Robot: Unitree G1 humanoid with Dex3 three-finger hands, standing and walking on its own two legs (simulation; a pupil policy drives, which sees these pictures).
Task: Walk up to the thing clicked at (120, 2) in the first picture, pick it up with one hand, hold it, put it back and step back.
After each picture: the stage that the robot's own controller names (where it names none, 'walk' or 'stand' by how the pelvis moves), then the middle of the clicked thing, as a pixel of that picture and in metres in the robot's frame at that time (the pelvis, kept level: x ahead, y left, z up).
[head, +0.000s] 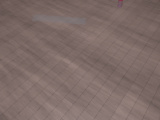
stand; (120, 2) +2.19 -0.60 -0.72
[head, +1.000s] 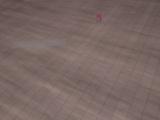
walk; (98, 18) +2.12 -0.14 -0.68
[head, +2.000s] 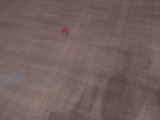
walk; (64, 33) +1.45 +0.29 -0.71
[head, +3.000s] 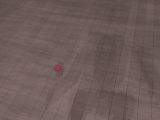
walk; (58, 71) +0.91 +0.30 -0.72
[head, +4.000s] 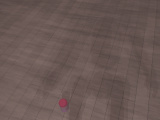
walk; (63, 105) +0.56 +0.22 -0.71
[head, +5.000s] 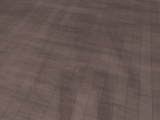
stand; out of the picture +0.33 +0.18 -0.69
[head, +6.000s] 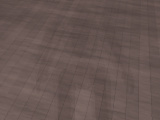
stand; out of the picture +0.28 +0.17 -0.72
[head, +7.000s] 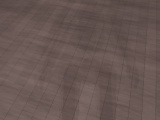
stand; out of the picture +0.31 +0.16 -0.72
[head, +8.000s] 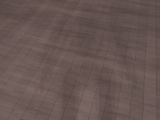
stand; out of the picture +0.27 +0.17 -0.72
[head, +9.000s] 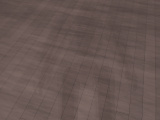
stand; out of the picture +0.28 +0.17 -0.73
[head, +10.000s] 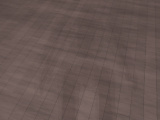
stand; out of the picture +0.27 +0.17 -0.73
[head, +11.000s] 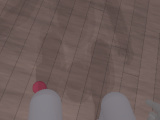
go down; (40, 89) +0.34 +0.20 -0.43
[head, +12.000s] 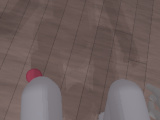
go down; (36, 78) +0.36 +0.22 -0.31
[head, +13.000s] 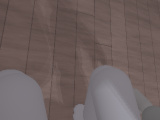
close in; out of the picture +0.32 +0.26 -0.22
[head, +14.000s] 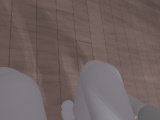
close; out of the picture +0.33 +0.26 -0.21
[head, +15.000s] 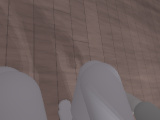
lift; out of the picture +0.33 +0.26 -0.21
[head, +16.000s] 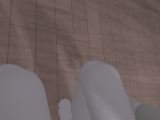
lift; out of the picture +0.32 +0.25 -0.22
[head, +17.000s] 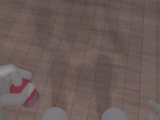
lift; (26, 94) +0.30 +0.20 -0.04
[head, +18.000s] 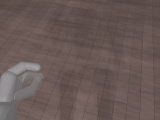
go down; out of the picture +0.05 +0.28 -0.70
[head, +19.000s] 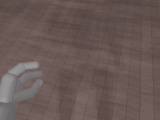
stand; out of the picture +0.03 +0.28 -0.70
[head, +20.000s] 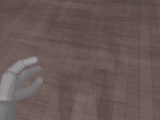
stand; out of the picture +0.04 +0.28 -0.69
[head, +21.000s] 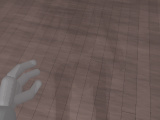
stand; out of the picture +0.05 +0.28 -0.67
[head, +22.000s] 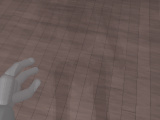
stand; out of the picture +0.04 +0.27 -0.67
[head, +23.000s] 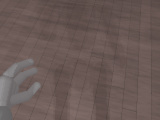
stand; out of the picture +0.04 +0.27 -0.65
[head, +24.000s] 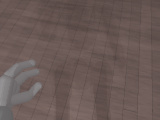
stand; out of the picture +0.03 +0.27 -0.65
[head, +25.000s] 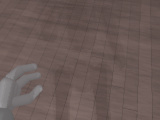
stand; out of the picture +0.04 +0.26 -0.64
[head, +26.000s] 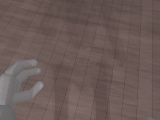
stand; out of the picture +0.04 +0.26 -0.63
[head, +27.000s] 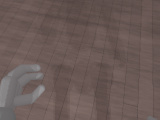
close; out of the picture +0.05 +0.25 -0.62
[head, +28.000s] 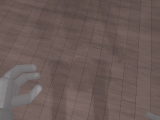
close; out of the picture +0.04 +0.25 -0.61
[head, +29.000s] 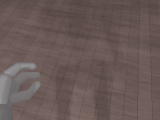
close; out of the picture +0.02 +0.24 -0.67
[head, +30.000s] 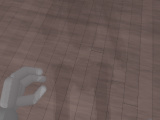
hold; out of the picture +0.04 +0.24 -0.63
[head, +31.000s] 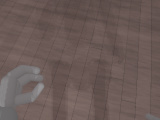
close; out of the picture +0.04 +0.23 -0.62
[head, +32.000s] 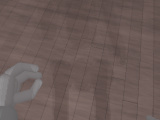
close; out of the picture +0.04 +0.23 -0.61
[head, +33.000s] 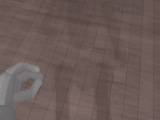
hold; out of the picture +0.03 +0.22 -0.62
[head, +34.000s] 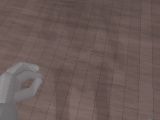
hold; out of the picture +0.02 +0.22 -0.63
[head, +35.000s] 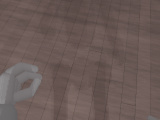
hold; out of the picture +0.03 +0.21 -0.63
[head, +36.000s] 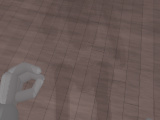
close; out of the picture +0.02 +0.21 -0.62
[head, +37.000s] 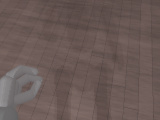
hold; out of the picture +0.02 +0.20 -0.64
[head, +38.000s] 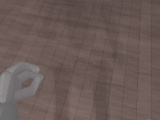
hold; out of the picture +0.02 +0.21 -0.64
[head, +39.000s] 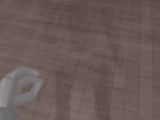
hold; out of the picture +0.01 +0.21 -0.65
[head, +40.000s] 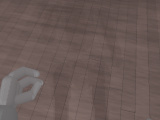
hold; out of the picture +0.02 +0.21 -0.66
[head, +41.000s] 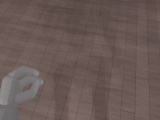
hold; out of the picture +0.02 +0.21 -0.67
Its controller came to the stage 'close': yes
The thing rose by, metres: 0.47
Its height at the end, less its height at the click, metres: -0.02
